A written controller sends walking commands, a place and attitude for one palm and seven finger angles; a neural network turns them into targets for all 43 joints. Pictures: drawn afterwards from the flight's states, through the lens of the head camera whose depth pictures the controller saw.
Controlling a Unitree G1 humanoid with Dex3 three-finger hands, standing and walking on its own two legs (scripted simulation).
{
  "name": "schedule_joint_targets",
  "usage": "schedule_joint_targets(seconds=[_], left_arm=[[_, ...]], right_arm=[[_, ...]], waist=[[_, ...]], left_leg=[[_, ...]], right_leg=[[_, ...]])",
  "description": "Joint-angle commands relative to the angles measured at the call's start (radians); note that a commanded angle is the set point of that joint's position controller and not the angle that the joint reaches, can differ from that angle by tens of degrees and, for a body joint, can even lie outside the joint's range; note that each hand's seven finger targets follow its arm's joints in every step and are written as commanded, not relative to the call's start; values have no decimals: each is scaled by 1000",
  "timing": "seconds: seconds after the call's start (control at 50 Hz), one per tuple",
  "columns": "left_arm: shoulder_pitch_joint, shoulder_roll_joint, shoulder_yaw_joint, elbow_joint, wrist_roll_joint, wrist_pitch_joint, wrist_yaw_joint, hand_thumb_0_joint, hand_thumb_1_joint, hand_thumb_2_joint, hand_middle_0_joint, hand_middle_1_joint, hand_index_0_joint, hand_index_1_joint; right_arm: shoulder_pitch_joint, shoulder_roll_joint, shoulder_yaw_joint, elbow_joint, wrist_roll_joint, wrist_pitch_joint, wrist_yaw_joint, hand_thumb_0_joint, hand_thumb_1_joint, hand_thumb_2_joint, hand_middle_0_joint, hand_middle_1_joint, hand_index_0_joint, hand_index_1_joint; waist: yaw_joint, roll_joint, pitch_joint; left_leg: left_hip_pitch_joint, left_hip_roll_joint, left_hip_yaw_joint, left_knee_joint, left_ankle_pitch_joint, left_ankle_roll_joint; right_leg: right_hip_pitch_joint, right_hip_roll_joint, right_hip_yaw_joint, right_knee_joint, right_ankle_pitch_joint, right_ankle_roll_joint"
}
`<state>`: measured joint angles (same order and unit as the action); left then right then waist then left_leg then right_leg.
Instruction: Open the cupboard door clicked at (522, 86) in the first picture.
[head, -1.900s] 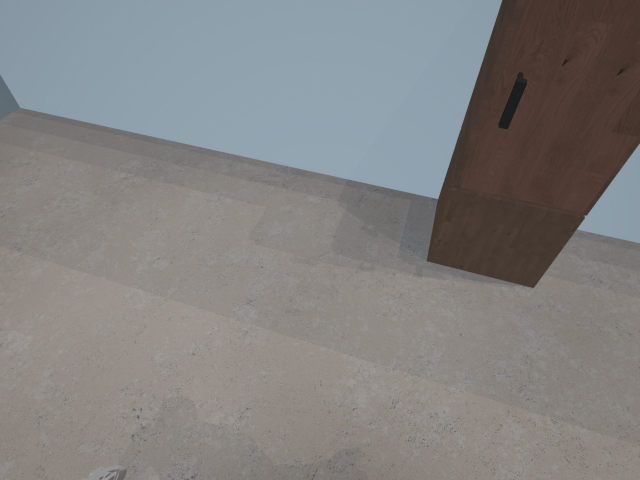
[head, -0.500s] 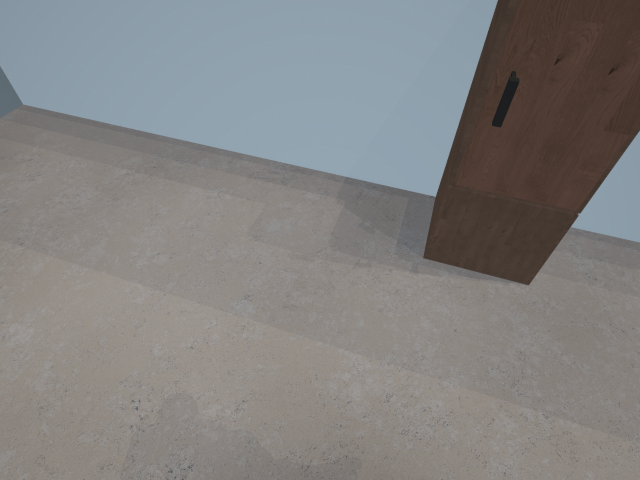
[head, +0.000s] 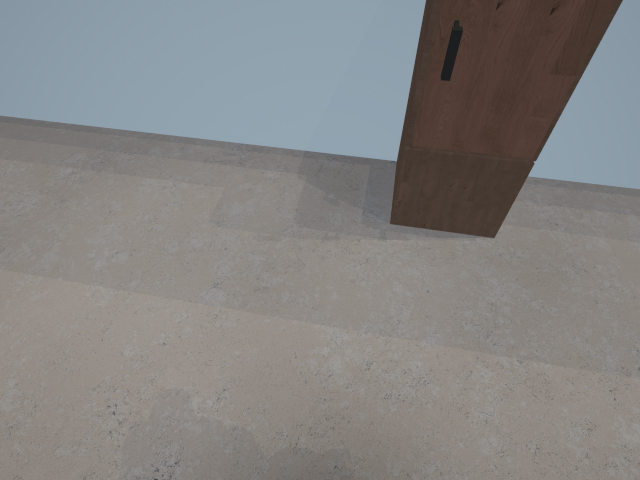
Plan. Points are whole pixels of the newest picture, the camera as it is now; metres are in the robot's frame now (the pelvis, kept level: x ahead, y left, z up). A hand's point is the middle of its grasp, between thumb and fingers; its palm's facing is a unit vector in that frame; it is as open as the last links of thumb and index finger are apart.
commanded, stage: walk to a spot facing it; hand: left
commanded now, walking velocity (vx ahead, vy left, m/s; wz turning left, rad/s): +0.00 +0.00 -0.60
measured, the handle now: (451, 50) +1.10 -0.24 +0.00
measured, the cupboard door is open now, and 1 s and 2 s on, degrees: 0 0 0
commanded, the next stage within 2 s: none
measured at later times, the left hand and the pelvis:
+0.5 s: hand out of the picture +0.07 +0.25 -0.16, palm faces -0.15 -0.96 -0.24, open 7.4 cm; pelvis -0.03 +0.04 +0.01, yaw -13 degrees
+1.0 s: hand (229, 469) +0.15 +0.15 -0.14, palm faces -0.52 -0.82 -0.23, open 7.4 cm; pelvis -0.03 +0.03 +0.01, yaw -33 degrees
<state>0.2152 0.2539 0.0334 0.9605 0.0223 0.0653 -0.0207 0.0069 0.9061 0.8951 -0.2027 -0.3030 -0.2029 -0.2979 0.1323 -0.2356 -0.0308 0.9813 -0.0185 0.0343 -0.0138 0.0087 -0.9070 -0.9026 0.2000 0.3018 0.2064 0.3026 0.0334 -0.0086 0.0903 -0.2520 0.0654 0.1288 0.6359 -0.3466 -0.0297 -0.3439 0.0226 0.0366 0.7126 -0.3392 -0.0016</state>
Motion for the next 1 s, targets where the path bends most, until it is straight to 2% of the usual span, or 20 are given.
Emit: schedule_joint_targets(seconds=[0.0,0.02,0.08,0.26,0.36,0.38,0.4,0.42,0.44,0.5,0.54,0.68,0.74,0.78,0.8,0.82,0.84,0.88,0.92,0.98], left_arm=[[153,261,77,-81,13,-48,25,0,900,900,-200,-300,-200,-300],[160,249,77,-86,0,-48,37,0,900,900,-200,-300,-200,-300],[27,176,62,-120,-4,-51,39,0,900,900,-200,-300,-200,-300],[81,172,80,-107,4,-41,34,0,900,900,-200,-300,-200,-300],[3,187,85,-129,4,-25,30,0,900,900,-200,-300,-200,-300],[-19,168,83,-135,0,-23,29,0,900,900,-200,-300,-200,-300],[-25,126,76,-156,-7,-20,24,0,900,900,-200,-300,-200,-300],[-27,75,68,-177,-10,-20,9,0,900,900,-200,-300,-200,-300],[-46,116,83,-177,6,-19,9,0,900,900,-200,-300,-200,-300],[17,111,95,-133,11,-7,-13,0,900,900,-200,-300,-200,-300],[1,85,80,-139,6,-5,-19,0,900,900,-200,-300,-200,-300],[-131,58,58,-179,-1,-10,-24,0,900,900,-200,-300,-200,-300],[-104,61,58,-173,-4,-21,-21,0,900,900,-200,-300,-200,-300],[-10,94,64,-139,0,-36,-19,0,900,900,-200,-300,-200,-300],[72,185,81,-115,8,-51,-10,0,900,900,-200,-300,-200,-300],[139,286,101,-97,0,-54,5,0,900,900,-200,-300,-200,-300],[171,282,100,-99,-12,-50,18,0,900,900,-200,-300,-200,-300],[69,233,95,-118,-4,-51,24,0,900,900,-200,-300,-200,-300],[0,188,74,-127,3,-70,21,0,900,900,-200,-300,-200,-300],[19,194,72,-105,4,-88,14,0,900,900,-200,-300,-200,-300]], right_arm=[[-71,-100,-44,-158,9,-13,-8,0,-900,-900,200,300,200,300],[-86,-133,-45,-155,8,-6,-14,0,-900,-900,200,300,200,300],[-24,-119,-51,-113,6,-16,-7,0,-900,-900,200,300,200,300],[-41,-80,-46,-133,13,-16,-18,0,-900,-900,200,300,200,300],[78,-83,-46,-122,24,-31,-26,0,-900,-900,200,300,200,300],[123,-92,-46,-112,24,-39,-31,0,-900,-900,200,300,200,300],[150,-147,-56,-112,17,-49,-36,0,-900,-900,200,300,200,300],[119,-238,-73,-137,3,-48,-33,0,-900,-900,200,300,200,300],[62,-239,-69,-157,4,-42,-32,0,-900,-900,200,300,200,300],[-67,-145,-41,-190,-5,-51,-31,0,-900,-900,200,300,200,300],[-11,-144,-44,-175,-5,-54,-30,0,-900,-900,200,300,200,300],[142,-191,-69,-120,-8,-46,-18,0,-900,-900,200,300,200,300],[127,-214,-80,-116,-9,-41,-12,0,-900,-900,200,300,200,300],[133,-209,-77,-112,-5,-37,-3,0,-900,-900,200,300,200,300],[152,-151,-59,-125,4,-34,6,0,-900,-900,200,300,200,300],[59,-82,-34,-191,0,-30,11,0,-900,-900,200,300,200,300],[-1,-129,-38,-215,-2,-23,4,0,-900,-900,200,300,200,300],[-56,-146,-47,-208,-6,-27,17,0,-900,-900,200,300,200,300],[4,-125,-48,-168,-14,-34,27,0,-900,-900,200,300,200,300],[45,-100,-46,-151,-8,-43,32,0,-900,-900,200,300,200,300]], waist=[[47,-359,-85],[63,-293,-103],[-20,-92,-129],[11,-131,-170],[-39,-160,-194],[-64,-142,-198],[-79,6,-195],[-72,292,-138],[-61,259,-95],[22,142,-34],[-4,166,-55],[-82,204,-75],[-67,223,-106],[-16,154,-174],[22,-73,-225],[71,-347,-183],[93,-227,-171],[62,-244,-70],[-7,-140,-42],[-21,-133,-63]], left_leg=[[-356,-51,-21,420,-237,-26],[-316,-33,-176,506,-228,-12],[-290,6,-173,502,-52,-24],[-198,-42,-144,224,-77,-29],[28,-79,-124,-98,-9,2],[143,-59,-134,-210,53,12],[274,70,-269,-328,-5,60],[269,331,-522,-433,-12,140],[100,427,-545,-445,24,193],[-54,251,-268,-385,162,167],[72,200,-175,-326,300,159],[176,267,-108,-255,535,173],[168,284,-66,-180,575,141],[58,253,7,-16,364,67],[-168,189,87,210,104,0],[-456,52,52,441,-327,-46],[-481,74,-84,500,-285,-31],[-506,91,-112,527,-163,-28],[-395,85,-83,447,-51,-44],[-317,58,-48,310,-6,-53]], right_leg=[[159,-362,560,-408,348,-138],[107,-359,605,-478,288,-163],[141,-248,398,-381,337,-178],[181,-192,425,-376,342,-181],[66,-146,448,-349,300,-123],[-16,-106,412,-308,243,-82],[-190,-17,326,-197,92,-32],[-352,102,120,73,-152,20],[-328,32,77,293,-183,52],[-245,-7,41,551,-44,74],[-278,-18,-3,483,-38,81],[-146,-51,-104,135,-91,72],[-36,-35,-128,-19,-80,45],[210,-20,-147,-248,78,16],[451,-192,53,-353,69,-51],[479,-418,442,-434,166,-156],[401,-436,452,-467,-17,-217],[271,-354,438,-527,-316,-206],[173,-279,288,-487,-124,-172],[162,-238,234,-465,-12,-167]])
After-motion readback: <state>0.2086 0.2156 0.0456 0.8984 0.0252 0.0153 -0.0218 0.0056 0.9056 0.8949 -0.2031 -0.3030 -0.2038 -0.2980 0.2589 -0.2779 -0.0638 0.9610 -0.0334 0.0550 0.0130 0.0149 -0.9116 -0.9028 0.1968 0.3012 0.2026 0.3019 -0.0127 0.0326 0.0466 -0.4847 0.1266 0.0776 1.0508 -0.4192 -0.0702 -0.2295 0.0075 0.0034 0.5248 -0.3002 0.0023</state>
